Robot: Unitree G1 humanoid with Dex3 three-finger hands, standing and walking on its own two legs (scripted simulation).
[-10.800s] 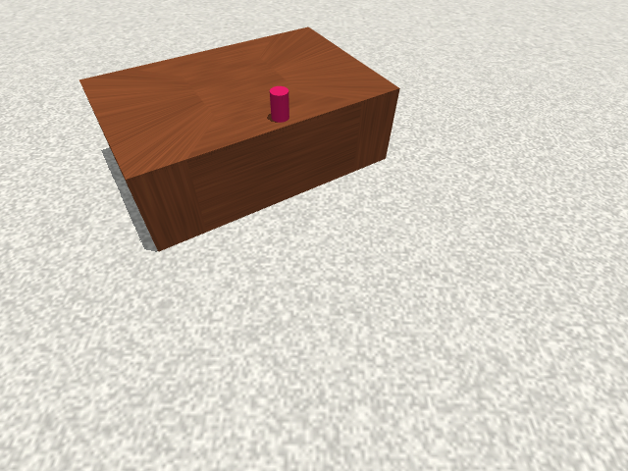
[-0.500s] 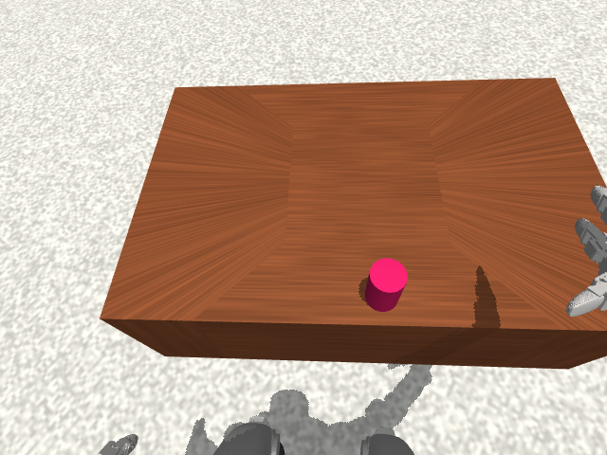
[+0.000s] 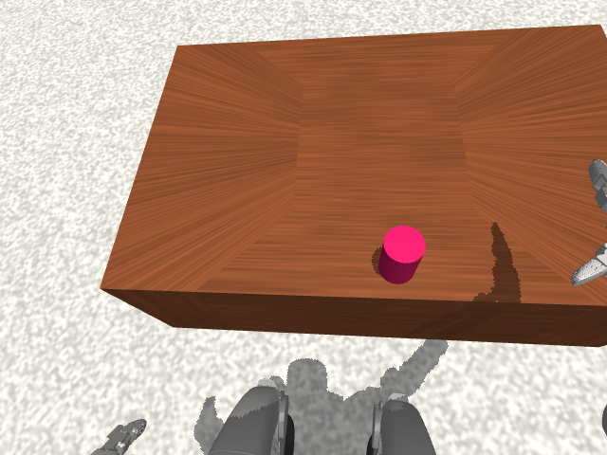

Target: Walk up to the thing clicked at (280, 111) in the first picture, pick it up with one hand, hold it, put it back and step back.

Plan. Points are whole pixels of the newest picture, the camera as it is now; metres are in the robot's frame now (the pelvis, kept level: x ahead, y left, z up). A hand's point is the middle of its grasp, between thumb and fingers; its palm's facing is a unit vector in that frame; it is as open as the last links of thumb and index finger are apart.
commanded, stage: approach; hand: right
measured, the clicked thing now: (400, 256) +0.46 -0.11 -0.22
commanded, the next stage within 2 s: close in in 0.30 s
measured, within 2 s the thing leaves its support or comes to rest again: neither
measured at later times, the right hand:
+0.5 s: hand (452, 261) +0.45 -0.20 -0.20, palm faces -0.12 +0.99 +0.01, open 17.7 cm
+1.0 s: hand (415, 254) +0.46 -0.14 -0.20, palm faces -0.04 +1.00 +0.01, open 17.8 cm
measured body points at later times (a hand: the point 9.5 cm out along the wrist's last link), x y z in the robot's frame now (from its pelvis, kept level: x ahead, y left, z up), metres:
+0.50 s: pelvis -0.07 +0.01 -0.22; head +0.14 -0.02 +0.18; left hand +0.01 +0.27 -0.34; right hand +0.45 -0.26 -0.20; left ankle +0.03 +0.14 -0.64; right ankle +0.02 -0.11 -0.64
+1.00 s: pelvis -0.06 +0.01 -0.22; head +0.14 -0.01 +0.18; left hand +0.01 +0.29 -0.33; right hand +0.45 -0.19 -0.20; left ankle +0.03 +0.14 -0.64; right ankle +0.01 -0.11 -0.64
